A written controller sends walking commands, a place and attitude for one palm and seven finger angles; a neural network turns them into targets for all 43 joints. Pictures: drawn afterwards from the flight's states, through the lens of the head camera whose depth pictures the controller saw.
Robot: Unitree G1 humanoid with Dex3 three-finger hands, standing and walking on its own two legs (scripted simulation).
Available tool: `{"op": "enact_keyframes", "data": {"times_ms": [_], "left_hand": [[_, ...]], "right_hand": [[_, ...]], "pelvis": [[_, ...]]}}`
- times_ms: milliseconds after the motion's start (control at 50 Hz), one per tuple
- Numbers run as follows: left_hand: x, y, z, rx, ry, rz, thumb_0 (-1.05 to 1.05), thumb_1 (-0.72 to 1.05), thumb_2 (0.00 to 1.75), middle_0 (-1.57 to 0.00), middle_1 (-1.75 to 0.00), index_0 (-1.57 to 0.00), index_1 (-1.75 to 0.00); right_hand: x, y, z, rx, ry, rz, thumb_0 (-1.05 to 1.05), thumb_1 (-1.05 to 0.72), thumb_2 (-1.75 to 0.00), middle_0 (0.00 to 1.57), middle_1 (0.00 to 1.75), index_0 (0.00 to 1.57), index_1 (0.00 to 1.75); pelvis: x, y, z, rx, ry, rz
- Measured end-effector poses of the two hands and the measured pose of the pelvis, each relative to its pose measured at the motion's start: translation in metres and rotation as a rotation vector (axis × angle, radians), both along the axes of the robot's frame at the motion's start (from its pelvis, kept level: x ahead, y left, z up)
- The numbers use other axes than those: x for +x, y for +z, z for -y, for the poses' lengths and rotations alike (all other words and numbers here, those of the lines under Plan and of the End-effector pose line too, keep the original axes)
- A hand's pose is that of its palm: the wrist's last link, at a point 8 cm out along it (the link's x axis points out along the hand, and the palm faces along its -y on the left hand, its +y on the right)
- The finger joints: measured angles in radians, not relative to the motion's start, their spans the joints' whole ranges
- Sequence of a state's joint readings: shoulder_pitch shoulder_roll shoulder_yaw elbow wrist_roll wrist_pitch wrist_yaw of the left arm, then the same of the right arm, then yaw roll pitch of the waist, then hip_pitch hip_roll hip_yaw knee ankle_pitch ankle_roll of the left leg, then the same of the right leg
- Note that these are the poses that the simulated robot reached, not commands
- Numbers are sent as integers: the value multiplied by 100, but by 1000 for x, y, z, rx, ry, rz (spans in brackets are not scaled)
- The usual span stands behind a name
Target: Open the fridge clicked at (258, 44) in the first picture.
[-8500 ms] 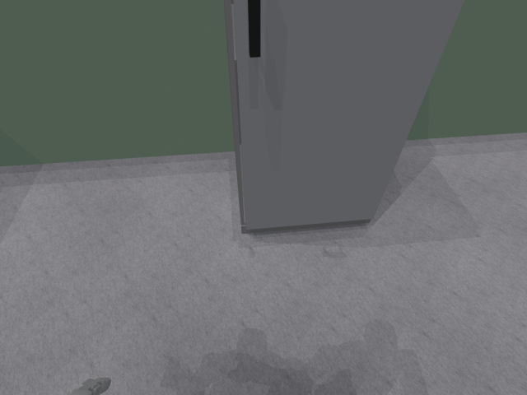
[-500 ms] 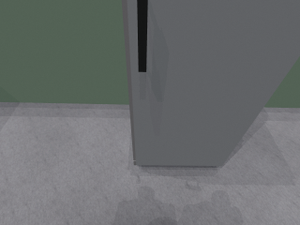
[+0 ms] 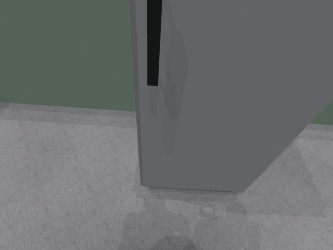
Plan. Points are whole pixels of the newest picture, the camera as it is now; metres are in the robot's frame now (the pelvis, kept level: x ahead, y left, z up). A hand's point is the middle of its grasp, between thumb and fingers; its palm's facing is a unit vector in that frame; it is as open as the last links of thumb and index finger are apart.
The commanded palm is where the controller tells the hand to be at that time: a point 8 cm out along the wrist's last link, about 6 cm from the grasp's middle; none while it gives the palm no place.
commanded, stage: shuffle to correct the standing spot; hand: left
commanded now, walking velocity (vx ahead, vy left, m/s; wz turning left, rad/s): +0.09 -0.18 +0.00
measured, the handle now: (154, 33) +0.51 +0.08 +0.26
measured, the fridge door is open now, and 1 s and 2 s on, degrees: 0 0 0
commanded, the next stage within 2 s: come to a stop and stand still in 0.14 s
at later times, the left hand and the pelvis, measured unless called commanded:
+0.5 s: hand out of the picture +0.08 +0.08 -0.17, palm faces +0.10 -0.98 -0.16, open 7.3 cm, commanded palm none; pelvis +0.08 -0.08 +0.01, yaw +2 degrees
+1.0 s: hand out of the picture +0.05 +0.08 -0.16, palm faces +0.08 -0.98 -0.19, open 7.3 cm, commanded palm none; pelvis +0.05 -0.09 +0.01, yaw +2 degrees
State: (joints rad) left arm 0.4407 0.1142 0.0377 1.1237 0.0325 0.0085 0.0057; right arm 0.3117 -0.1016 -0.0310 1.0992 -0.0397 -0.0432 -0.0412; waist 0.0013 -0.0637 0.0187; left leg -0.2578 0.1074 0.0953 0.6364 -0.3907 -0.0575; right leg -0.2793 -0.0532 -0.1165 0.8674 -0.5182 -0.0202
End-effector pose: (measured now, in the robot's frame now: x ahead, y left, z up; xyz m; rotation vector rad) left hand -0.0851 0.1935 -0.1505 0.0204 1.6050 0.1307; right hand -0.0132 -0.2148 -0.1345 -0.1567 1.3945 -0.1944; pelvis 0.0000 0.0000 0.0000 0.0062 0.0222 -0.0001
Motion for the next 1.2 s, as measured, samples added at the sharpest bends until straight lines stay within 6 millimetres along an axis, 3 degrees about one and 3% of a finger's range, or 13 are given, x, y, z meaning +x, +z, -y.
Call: {"op": "enact_keyframes", "data": {"times_ms": [140, 220, 260, 340, 460, 540, 620, 740, 820, 980, 1080, 1200], "left_hand": [[105, 12, -1, 85, -62, 166, 2, 93, 90, -20, -30, -20, -30], [143, 14, -2, 174, -46, 273, 2, 94, 90, -20, -30, -20, -30], [151, 19, 3, 191, -28, 290, 2, 94, 90, -20, -30, -20, -30], [158, 24, 23, 179, -13, 276, 1, 93, 90, -20, -30, -20, -30], [158, 14, 58, 101, -13, 236, 1, 92, 90, -20, -30, -20, -30], [153, 5, 65, 72, 13, 208, 1, 93, 90, -20, -30, -20, -30], [151, 7, 65, 82, 18, 206, 1, 93, 90, -20, -30, -20, -30], [140, 19, 61, 141, -3, 207, 1, 92, 90, -20, -30, -20, -30], [130, 26, 63, 153, -21, 204, 0, 92, 90, -20, -30, -20, -30], [129, 17, 67, 116, -20, 234, 1, 92, 90, -20, -30, -20, -30], [124, 18, 61, 101, -17, 243, 1, 94, 90, -20, -30, -20, -30], [115, 20, 53, 94, -21, 241, 1, 93, 90, -20, -30, -20, -30]], "right_hand": [[-1, -4, 30, 24, -24, -81, 0, -91, -90, 21, 30, 20, 30], [12, -22, 61, 43, -10, -143, 0, -91, -90, 21, 30, 20, 30], [32, -19, 74, 34, 12, -139, 1, -91, -90, 21, 30, 20, 30], [91, -3, 93, 8, 57, -29, 1, -91, -90, 20, 30, 20, 30], [171, 10, 89, 6, 98, 158, 0, -91, -90, 20, 30, 19, 30], [198, 15, 76, 15, 124, 219, 0, -91, -90, 20, 30, 19, 30], [205, 15, 69, 33, 149, 244, 0, -91, -90, 20, 30, 20, 30], [190, 0, 71, 85, 135, 232, 0, -91, -90, 20, 30, 20, 30], [170, 0, 85, 83, 84, 214, -1, -93, -90, 21, 30, 20, 30], [106, 5, 107, 15, 72, 73, -1, -93, -90, 20, 30, 20, 30], [60, 9, 97, 15, 60, -13, 0, -92, -90, 20, 30, 20, 30], [17, 8, 72, 60, 41, -78, 0, -91, -90, 20, 30, 20, 30]], "pelvis": [[23, 5, 30, -9, 11, 5], [41, -8, 54, -4, 30, 15], [49, -4, 62, -4, 44, 16], [63, 8, 74, 1, 49, 9], [77, 11, 80, -16, 30, 13], [82, 9, 81, -6, 24, 40], [78, 9, 81, 15, 20, 48], [65, 7, 86, 26, 11, 55], [60, 10, 92, 21, 22, 46], [51, 11, 95, -2, 37, 31], [41, 16, 90, 1, 31, 52], [32, 19, 81, -1, 27, 62]]}}
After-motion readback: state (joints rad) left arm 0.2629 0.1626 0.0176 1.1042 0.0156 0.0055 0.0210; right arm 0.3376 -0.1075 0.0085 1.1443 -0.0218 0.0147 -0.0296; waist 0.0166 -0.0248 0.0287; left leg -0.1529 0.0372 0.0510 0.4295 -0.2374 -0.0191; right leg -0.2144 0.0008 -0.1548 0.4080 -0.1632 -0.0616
